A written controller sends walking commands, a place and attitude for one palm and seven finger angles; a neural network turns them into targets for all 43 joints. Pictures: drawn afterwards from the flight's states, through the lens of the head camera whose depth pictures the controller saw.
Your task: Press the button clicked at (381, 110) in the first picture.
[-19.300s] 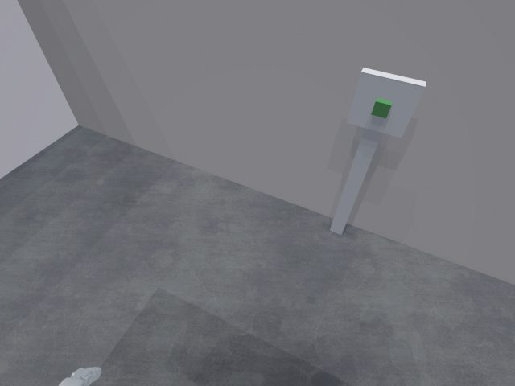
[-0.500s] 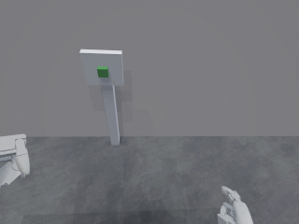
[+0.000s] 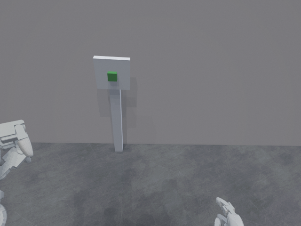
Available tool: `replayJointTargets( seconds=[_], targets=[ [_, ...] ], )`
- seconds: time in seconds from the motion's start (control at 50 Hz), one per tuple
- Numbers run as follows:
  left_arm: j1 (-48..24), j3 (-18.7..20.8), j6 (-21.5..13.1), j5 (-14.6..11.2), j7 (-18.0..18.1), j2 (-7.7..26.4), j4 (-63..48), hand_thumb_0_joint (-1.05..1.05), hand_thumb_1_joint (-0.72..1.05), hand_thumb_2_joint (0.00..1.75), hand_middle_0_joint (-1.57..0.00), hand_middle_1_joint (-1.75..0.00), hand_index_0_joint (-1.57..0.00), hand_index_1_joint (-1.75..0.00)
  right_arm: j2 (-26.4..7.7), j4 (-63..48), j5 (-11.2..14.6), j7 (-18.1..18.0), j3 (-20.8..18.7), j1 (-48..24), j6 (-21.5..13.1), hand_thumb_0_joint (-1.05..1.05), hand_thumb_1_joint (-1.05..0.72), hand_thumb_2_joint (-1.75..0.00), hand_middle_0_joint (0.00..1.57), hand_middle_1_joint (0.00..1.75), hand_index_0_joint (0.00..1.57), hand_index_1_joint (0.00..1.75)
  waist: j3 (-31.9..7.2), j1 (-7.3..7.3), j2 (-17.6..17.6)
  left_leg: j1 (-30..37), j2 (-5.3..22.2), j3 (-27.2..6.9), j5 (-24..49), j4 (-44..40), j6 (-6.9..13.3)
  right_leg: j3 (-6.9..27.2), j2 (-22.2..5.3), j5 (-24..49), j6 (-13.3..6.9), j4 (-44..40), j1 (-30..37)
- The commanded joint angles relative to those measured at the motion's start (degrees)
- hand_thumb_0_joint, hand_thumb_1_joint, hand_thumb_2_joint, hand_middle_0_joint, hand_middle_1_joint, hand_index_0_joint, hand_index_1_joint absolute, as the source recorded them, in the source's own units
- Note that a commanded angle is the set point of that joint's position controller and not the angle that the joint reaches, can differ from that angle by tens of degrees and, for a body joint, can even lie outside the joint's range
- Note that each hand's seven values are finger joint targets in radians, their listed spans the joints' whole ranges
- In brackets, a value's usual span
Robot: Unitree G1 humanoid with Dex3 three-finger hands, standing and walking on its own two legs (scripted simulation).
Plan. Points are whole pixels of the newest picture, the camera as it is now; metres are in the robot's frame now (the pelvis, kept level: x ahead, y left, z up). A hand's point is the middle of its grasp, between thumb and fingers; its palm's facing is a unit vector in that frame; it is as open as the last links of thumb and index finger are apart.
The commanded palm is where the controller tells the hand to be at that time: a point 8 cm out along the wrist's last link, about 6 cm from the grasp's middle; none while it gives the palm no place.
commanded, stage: stop stepping back and stand still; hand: left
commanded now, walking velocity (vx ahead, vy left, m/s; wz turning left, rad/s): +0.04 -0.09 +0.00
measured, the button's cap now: (112, 76) +0.83 +0.22 -0.04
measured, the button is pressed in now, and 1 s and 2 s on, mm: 0 0 0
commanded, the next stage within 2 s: let the arm hang, fingers relaxed in 0.92 s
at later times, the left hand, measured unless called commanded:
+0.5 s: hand (13, 182) +0.15 +0.25 +0.18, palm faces +0.36 -0.81 -0.46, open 3.1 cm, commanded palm +0.09 +0.29 +0.19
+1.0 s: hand (1, 175) +0.16 +0.28 +0.17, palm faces +0.36 -0.82 -0.45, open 3.1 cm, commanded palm none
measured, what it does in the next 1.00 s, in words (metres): steps on the spot: right foot, then left foot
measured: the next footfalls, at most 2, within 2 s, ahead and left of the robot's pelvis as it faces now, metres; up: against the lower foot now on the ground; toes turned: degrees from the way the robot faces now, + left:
right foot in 0.10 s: +0.02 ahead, -0.07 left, -0.01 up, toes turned -4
left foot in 0.32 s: +0.04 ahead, +0.14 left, -0.01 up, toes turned +2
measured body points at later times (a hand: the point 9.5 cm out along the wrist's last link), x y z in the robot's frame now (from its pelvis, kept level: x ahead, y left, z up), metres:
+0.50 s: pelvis -0.04 +0.01 +0.01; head -0.06 +0.01 +0.46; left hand +0.12 +0.29 +0.20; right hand +0.10 -0.24 -0.07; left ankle +0.00 +0.14 -0.73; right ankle -0.02 -0.07 -0.73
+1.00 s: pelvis -0.03 +0.04 +0.02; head -0.02 +0.04 +0.47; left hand +0.14 +0.32 +0.19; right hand +0.14 -0.19 -0.07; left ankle +0.00 +0.14 -0.73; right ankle -0.02 -0.07 -0.73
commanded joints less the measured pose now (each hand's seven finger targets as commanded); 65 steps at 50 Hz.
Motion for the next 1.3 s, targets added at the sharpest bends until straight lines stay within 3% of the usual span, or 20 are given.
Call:
replayJointTargets(
  seconds=[0.0,0.04,0.06,0.08,0.1,0.16,0.26,0.32,0.34,0.4,0.5,0.78,0.98,1.0,1.04,1.1,1.14,1.16,1.22,1.28],
  targets=[
    [11.14,5.57,-4.14,-1.59,0.56,8.38,-16.33,0.00,0.90,0.90,-1.30,-1.50,-1.30,-1.50,-8.20,-11.47,0.16,1.32,-2.80,-6.36,-3.69,0.00,-0.90,-0.90,0.20,0.30,0.20,0.30,-4.29,2.09,13.92,-2.51,10.00,-10.47,-28.40,-26.47,-1.09,-5.58,2.13,-2.45,-1.03,-10.37,11.52],
    [12.09,5.92,-3.01,-1.76,0.43,8.92,-16.18,0.00,0.90,0.90,-1.30,-1.50,-1.30,-1.50,-8.82,-11.47,-0.31,1.31,-3.08,-6.27,-1.79,0.00,-0.90,-0.90,0.20,0.30,0.20,0.30,-3.02,1.57,10.49,-5.49,6.43,-5.14,-26.09,-19.29,-3.28,-4.40,0.97,-1.32,-2.41,-25.83,16.83],
    [11.45,6.63,-2.40,-1.51,0.18,9.88,-15.98,0.00,0.90,0.90,-1.30,-1.50,-1.30,-1.50,-8.45,-11.51,-0.21,1.30,-3.43,-5.84,-0.49,0.00,-0.90,-0.90,0.20,0.30,0.20,0.30,-1.59,1.08,2.02,-4.07,1.96,0.42,-21.24,-4.98,-3.58,3.82,-5.50,-2.50,-4.85,-34.27,10.40],
    [10.53,8.81,-2.28,-1.93,0.35,11.59,-16.22,0.00,0.90,0.90,-1.30,-1.50,-1.30,-1.50,-8.45,-10.95,-0.53,1.35,-3.61,-5.27,0.65,0.00,-0.90,-0.90,0.20,0.30,0.20,0.30,-1.63,1.00,-6.47,0.81,-0.13,0.70,-13.85,13.11,-3.45,18.86,-17.59,-7.71,-9.18,-42.54,-2.84],
    [3.26,8.88,-2.65,-2.23,0.65,12.58,-18.97,0.00,0.90,0.90,-1.30,-1.50,-1.30,-1.50,-8.45,-9.61,-0.65,1.33,-3.37,-5.90,1.37,0.00,-0.90,-0.90,0.20,0.30,0.20,0.30,-1.03,1.20,-8.51,-2.36,0.33,-0.32,-10.87,22.38,-3.42,21.86,-23.07,-9.14,-12.42,-43.69,-6.23],
    [3.56,6.38,-2.58,-1.66,1.52,8.73,-9.23,0.00,0.90,0.90,-1.30,-1.50,-1.30,-1.50,-7.84,-8.26,0.41,0.55,-3.19,-3.96,-0.01,0.00,-0.90,-0.90,0.20,0.30,0.20,0.30,1.18,-0.02,-2.69,-1.21,2.44,-1.14,-11.49,18.04,-2.28,13.22,-17.54,-3.38,-8.59,-39.10,-5.16],
    [1.23,3.50,-4.01,-0.49,1.79,7.64,-10.66,0.00,0.90,0.90,-1.30,-1.50,-1.30,-1.50,-9.49,-8.22,1.08,-0.54,-3.00,-4.69,-2.94,0.00,-0.90,-0.90,0.20,0.30,0.20,0.30,0.90,1.19,0.71,10.45,3.26,-0.19,-7.16,-5.93,0.52,8.56,-12.02,8.47,-2.98,-32.49,-0.47],
    [3.58,4.25,-4.91,-0.81,1.34,8.76,-11.66,0.00,0.90,0.90,-1.30,-1.50,-1.30,-1.50,-10.62,-9.25,1.68,-0.57,-3.80,-5.33,-3.69,0.00,-0.90,-0.90,0.20,0.30,0.20,0.30,-1.17,1.69,1.99,11.56,6.56,-2.92,-0.81,-7.23,1.13,6.75,-8.40,15.88,0.72,-29.50,2.90],
    [3.70,5.25,-5.21,-0.71,1.26,9.25,-13.19,0.00,0.90,0.90,-1.30,-1.50,-1.30,-1.50,-9.74,-9.17,1.43,-0.32,-3.13,-5.31,-3.49,0.00,-0.90,-0.90,0.20,0.30,0.20,0.30,-1.11,1.28,5.14,9.61,5.91,-2.82,-2.37,-8.14,0.99,5.54,-8.17,14.75,0.13,-29.28,3.46],
    [4.33,5.65,-5.74,-0.65,1.38,9.26,-13.47,0.00,0.90,0.90,-1.30,-1.50,-1.30,-1.50,-9.84,-9.69,1.48,-0.07,-3.42,-5.56,-3.62,0.00,-0.90,-0.90,0.20,0.30,0.20,0.30,0.63,1.27,2.54,6.35,5.28,-3.06,-10.00,-9.11,0.74,5.99,-7.72,7.38,-0.03,-31.63,3.39],
    [8.29,5.90,-5.61,-1.27,1.50,8.28,-10.41,0.00,0.90,0.90,-1.30,-1.50,-1.30,-1.50,-9.84,-10.27,1.47,0.36,-3.60,-5.30,-3.23,0.00,-0.90,-0.90,0.20,0.30,0.20,0.30,0.38,1.15,3.12,6.75,4.56,-2.78,-10.82,-8.49,0.19,6.31,-8.11,4.19,-0.65,-33.55,1.98],
    [7.27,4.97,-5.09,-1.40,1.27,7.88,-12.98,0.00,0.90,0.90,-1.30,-1.50,-1.30,-1.50,-10.00,-10.88,1.16,0.15,-3.32,-6.14,-2.76,0.00,-0.90,-0.90,0.20,0.30,0.20,0.30,-4.07,1.40,4.74,7.73,5.05,-3.72,-1.75,-10.63,0.02,2.19,-5.97,19.56,0.27,-28.67,7.89],
    [7.97,5.03,-5.00,-1.78,1.11,7.69,-11.88,0.00,0.90,0.90,-1.30,-1.50,-1.30,-1.50,-9.88,-11.44,1.27,0.15,-3.44,-6.86,-1.56,0.00,-0.90,-0.90,0.20,0.30,0.20,0.30,-3.10,1.46,4.41,7.84,4.63,-3.78,-1.12,-10.82,-0.42,1.72,-6.06,19.42,0.34,-29.87,7.39],
    [-0.97,-16.06,3.60,3.30,-7.19,1.34,36.24,0.00,0.90,0.90,-1.30,-1.50,-1.30,-1.50,-20.83,3.10,2.00,5.59,-7.16,-10.63,-2.96,0.00,-0.90,-0.90,0.20,0.30,0.20,0.30,2.37,-0.65,5.09,3.07,6.62,-5.03,9.21,-1.54,0.51,-0.87,-10.00,26.51,-1.26,-21.00,-0.14],
    [-3.09,-14.87,8.28,2.40,-8.71,1.03,39.14,0.00,0.90,0.90,-1.23,-1.42,-1.23,-1.42,-17.86,2.28,1.94,5.46,-6.62,-5.11,2.50,0.00,-0.90,-0.90,0.20,0.30,0.20,0.30,-4.36,0.49,3.61,6.00,7.79,-5.95,11.45,-2.23,1.48,0.66,-8.27,19.88,-1.67,-19.21,0.44],
    [-8.05,-15.66,8.32,2.63,-8.89,2.95,48.69,0.00,0.90,0.90,-1.12,-1.30,-1.12,-1.30,-18.92,2.25,1.07,5.15,-5.50,-6.87,4.46,0.00,-0.90,-0.90,0.20,0.30,0.20,0.30,-5.00,1.90,-5.34,3.45,8.40,-9.29,11.20,-4.51,3.22,1.31,-7.42,18.70,-2.16,-18.68,5.46],
    [-11.43,-16.24,8.38,2.54,-8.93,4.65,56.89,0.00,0.90,0.90,-1.04,-1.22,-1.04,-1.22,-18.82,4.14,0.89,5.12,-5.27,-7.60,5.56,0.00,-0.90,-0.90,0.20,0.30,0.20,0.30,-4.58,1.82,-6.39,5.03,6.22,-7.69,6.67,-4.28,2.19,3.59,-9.72,20.01,-3.19,-22.14,5.51],
    [-13.52,-16.79,8.52,2.39,-8.89,4.88,60.89,0.00,0.90,0.90,-1.01,-1.18,-1.01,-1.18,-18.41,5.45,0.79,5.03,-5.04,-7.50,6.20,0.00,-0.90,-0.90,0.20,0.30,0.20,0.30,-3.79,1.45,-6.30,6.01,5.34,-7.00,4.28,-4.33,1.65,4.64,-10.57,19.14,-3.63,-23.95,4.77],
    [-16.38,-18.35,8.87,1.93,-8.59,4.41,71.05,0.00,0.90,0.90,-0.90,-1.06,-0.90,-1.06,-16.57,9.05,0.45,5.01,-4.00,-7.49,7.43,0.00,-0.90,-0.90,0.20,0.30,0.20,0.30,-2.47,1.29,3.22,7.58,5.00,-6.48,1.12,-7.51,0.95,5.15,-10.61,16.41,-3.59,-26.42,5.38],
    [-16.94,-18.95,8.61,1.60,-8.42,4.81,78.62,0.00,0.90,0.90,-0.79,-0.94,-0.79,-0.94,-16.60,12.45,0.70,4.65,-3.68,-6.80,7.87,0.00,-0.90,-0.90,0.20,0.30,0.20,0.30,-2.30,1.48,4.68,8.88,5.53,-6.48,-1.23,-9.68,0.65,4.86,-10.23,14.15,-3.24,-29.35,7.40]
  ],
)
